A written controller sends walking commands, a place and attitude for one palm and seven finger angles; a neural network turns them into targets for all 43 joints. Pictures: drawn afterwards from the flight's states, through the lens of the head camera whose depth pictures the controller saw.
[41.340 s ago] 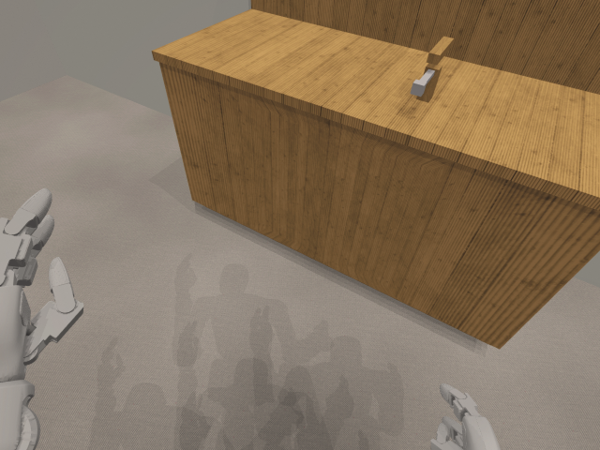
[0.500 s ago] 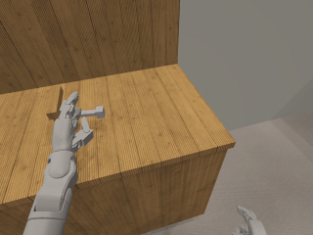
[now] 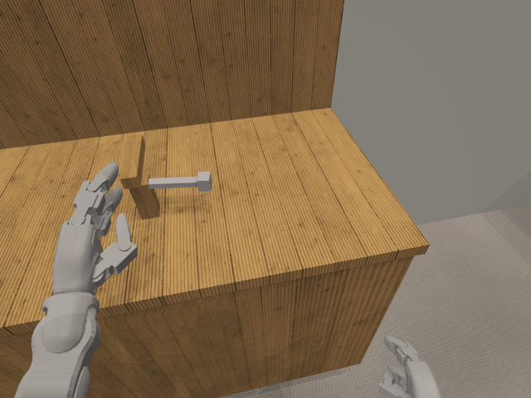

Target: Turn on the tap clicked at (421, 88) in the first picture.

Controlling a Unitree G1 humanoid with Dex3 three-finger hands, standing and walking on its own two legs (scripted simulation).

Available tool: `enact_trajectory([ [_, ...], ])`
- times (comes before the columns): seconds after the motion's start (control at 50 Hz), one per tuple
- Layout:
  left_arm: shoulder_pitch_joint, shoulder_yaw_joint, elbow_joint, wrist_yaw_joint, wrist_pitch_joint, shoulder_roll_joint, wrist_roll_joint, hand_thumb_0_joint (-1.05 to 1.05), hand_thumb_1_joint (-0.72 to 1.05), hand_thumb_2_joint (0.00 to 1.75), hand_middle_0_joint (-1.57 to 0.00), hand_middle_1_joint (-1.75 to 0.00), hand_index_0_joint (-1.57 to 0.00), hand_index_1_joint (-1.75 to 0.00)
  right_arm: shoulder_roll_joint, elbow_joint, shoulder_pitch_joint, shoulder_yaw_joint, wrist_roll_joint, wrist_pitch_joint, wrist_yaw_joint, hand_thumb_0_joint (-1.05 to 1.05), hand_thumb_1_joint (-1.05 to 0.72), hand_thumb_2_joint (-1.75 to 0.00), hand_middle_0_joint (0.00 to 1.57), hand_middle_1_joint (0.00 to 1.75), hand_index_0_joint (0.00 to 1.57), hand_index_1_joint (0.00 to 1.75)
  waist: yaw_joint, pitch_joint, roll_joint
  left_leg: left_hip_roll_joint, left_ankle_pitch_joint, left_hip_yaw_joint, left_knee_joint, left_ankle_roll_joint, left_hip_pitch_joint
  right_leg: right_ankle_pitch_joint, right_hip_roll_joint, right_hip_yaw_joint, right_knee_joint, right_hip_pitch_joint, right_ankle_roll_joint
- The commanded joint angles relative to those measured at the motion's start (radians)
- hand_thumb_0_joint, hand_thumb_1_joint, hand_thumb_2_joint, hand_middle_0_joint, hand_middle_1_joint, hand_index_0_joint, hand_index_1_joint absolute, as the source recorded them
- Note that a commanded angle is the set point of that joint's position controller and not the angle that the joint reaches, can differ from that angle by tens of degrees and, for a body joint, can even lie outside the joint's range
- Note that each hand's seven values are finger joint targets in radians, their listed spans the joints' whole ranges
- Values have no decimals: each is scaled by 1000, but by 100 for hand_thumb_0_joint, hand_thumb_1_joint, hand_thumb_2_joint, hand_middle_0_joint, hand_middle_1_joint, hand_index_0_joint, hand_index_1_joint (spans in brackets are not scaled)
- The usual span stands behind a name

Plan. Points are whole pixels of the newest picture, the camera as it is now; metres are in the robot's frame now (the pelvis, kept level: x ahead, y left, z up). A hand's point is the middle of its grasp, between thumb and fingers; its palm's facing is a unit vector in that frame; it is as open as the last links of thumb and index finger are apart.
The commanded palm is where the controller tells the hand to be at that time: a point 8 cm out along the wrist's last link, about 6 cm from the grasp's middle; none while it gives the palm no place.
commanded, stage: draw the hand back beside the body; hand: left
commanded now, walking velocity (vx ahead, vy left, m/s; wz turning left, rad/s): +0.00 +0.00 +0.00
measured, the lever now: (204, 181) +0.48 +0.18 +0.06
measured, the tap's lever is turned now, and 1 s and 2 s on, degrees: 80 80 80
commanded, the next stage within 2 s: step back with the hand held close in 0.62 s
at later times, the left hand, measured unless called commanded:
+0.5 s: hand (77, 285) +0.19 +0.25 +0.15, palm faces +0.44 -0.84 -0.33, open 7.4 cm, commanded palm +0.15 +0.28 +0.16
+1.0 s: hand (91, 286) +0.19 +0.23 +0.15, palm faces +0.35 -0.84 -0.42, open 7.4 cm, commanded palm +0.14 +0.28 +0.17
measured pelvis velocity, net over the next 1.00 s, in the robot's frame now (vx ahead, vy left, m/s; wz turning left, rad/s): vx -0.02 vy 0.00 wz -0.01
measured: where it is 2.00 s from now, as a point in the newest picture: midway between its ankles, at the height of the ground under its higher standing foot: outside the picture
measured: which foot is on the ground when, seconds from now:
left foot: down 0.00-1.00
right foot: down 0.00-1.00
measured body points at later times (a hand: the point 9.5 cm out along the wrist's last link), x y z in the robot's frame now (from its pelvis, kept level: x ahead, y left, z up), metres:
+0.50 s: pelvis +0.00 +0.00 +0.00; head -0.03 -0.02 +0.45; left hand +0.16 +0.29 +0.17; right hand +0.20 -0.21 -0.08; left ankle -0.01 +0.10 -0.75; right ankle +0.02 -0.11 -0.75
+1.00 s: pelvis -0.02 +0.00 -0.01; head -0.01 -0.02 +0.44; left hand +0.17 +0.27 +0.17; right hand +0.16 -0.24 -0.09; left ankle -0.01 +0.10 -0.75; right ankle +0.02 -0.11 -0.75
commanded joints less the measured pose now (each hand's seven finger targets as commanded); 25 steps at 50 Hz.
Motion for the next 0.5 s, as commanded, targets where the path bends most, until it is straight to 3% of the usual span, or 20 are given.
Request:
enact_trajectory([
  [0.0,-153,102,-249,20,-72,155,-1,0,90,90,-19,-28,-19,-28,-115,-169,-162,-41,4,-68,-13,0,-90,-90,20,30,20,30,-5,-105,-17,35,156,-48,-63,-10,-37,75,-7,19,-34,25,-32],
  [0.02,-144,107,-261,20,-75,157,-1,0,90,90,-19,-29,-19,-29,-117,-169,-163,-42,4,-69,-13,0,-90,-90,20,30,20,30,-4,-104,-23,35,155,-51,-61,-9,-40,73,-8,18,-32,25,-31],
  [0.06,-123,125,-281,23,-79,170,2,0,90,90,-20,-29,-20,-29,-117,-165,-163,-44,4,-74,-13,0,-90,-90,20,30,20,30,-2,-101,25,33,131,-54,-63,-13,-42,53,-9,21,-32,21,-33],
  [0.12,-60,155,-305,27,-86,183,-1,0,90,90,-20,-30,-20,-30,-121,-166,-155,-48,1,-82,-13,0,-90,-90,20,30,20,30,3,-108,-28,35,150,-60,-57,-13,-51,70,-8,16,-26,34,-33],
  [0.16,-14,179,-330,30,-90,195,1,0,90,90,-20,-30,-20,-30,-120,-164,-154,-51,2,-87,-13,0,-90,-90,20,30,20,30,7,-116,21,36,174,-58,-52,-17,-47,82,-9,18,-20,40,-35],
  [0.22,50,203,-344,30,-89,202,-5,0,90,90,-20,-30,-20,-30,-122,-164,-150,-56,1,-92,-11,0,-90,-90,20,30,20,30,9,-101,-12,39,188,-52,-39,-13,-56,95,-11,19,-21,32,-33],
  [0.24,61,220,-362,31,-88,217,-4,0,90,90,-20,-30,-20,-30,-126,-165,-148,-55,0,-94,-12,0,-90,-90,20,30,20,30,10,-105,30,35,194,-56,-40,-16,-56,97,-11,20,-21,36,-36],
  [0.26,71,217,-363,31,-90,206,-2,0,90,90,-20,-30,-20,-30,-122,-161,-145,-56,2,-96,-11,0,-90,-90,20,30,20,30,7,-86,34,39,191,-53,-37,-20,-64,94,-12,18,-19,27,-35],
  [0.32,133,248,-359,32,-87,219,-10,0,90,90,-20,-30,-20,-30,-125,-164,-141,-62,1,-100,-14,0,-90,-90,20,30,20,30,12,-86,-10,39,186,-48,-25,-9,-70,99,-16,20,-20,24,-32],
  [0.36,76,205,-366,30,-86,189,-4,0,90,90,-20,-30,-20,-30,-125,-158,-148,-60,5,-102,-16,0,-90,-90,20,30,20,30,-3,-61,14,39,161,-51,-27,-10,-68,71,-16,22,-25,-6,-31],
  [0.4,52,206,-351,36,-87,197,-3,0,90,90,-20,-30,-20,-30,-129,-156,-147,-60,2,-111,-22,0,-90,-90,20,30,20,30,-3,-60,-10,34,127,-53,-28,-3,-67,47,-17,20,-30,-11,-28],
  [0.44,24,199,-372,37,-92,198,0,0,90,90,-20,-30,-20,-30,-129,-153,-152,-59,5,-118,-24,0,-90,-90,20,30,20,30,-6,-65,16,29,107,-58,-31,-4,-60,28,-16,24,-31,-16,-29],
  [0.48,51,208,-350,43,-94,201,1,0,90,90,-20,-30,-20,-30,-126,-150,-150,-59,2,-122,-27,0,-90,-90,20,30,20,30,1,-72,-20,28,111,-55,-30,0,-60,32,-17,19,-30,-6,-29],
])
